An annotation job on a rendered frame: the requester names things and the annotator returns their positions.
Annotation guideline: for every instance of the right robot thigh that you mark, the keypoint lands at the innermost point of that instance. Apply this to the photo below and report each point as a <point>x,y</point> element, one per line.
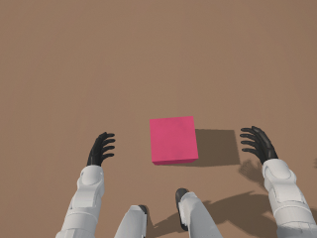
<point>196,217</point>

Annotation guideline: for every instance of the robot left forearm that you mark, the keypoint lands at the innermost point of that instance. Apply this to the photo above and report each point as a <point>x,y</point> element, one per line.
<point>83,212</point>

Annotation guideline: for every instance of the robot thigh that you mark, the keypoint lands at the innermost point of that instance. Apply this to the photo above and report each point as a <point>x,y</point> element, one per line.
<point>196,217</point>
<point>133,225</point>

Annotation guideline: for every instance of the robot right forearm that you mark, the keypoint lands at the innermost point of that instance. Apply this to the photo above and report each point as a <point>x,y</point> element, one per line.
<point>290,209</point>

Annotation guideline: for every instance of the left robot hand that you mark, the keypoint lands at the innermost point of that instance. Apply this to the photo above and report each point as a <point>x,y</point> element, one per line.
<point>96,156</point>

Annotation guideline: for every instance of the left robot thigh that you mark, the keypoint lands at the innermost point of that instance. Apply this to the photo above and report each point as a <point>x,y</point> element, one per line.
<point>133,225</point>

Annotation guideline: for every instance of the right robot hand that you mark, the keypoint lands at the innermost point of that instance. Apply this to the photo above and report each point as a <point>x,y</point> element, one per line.
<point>264,150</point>

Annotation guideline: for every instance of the carton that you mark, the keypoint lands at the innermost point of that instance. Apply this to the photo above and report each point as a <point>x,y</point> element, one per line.
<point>173,140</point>

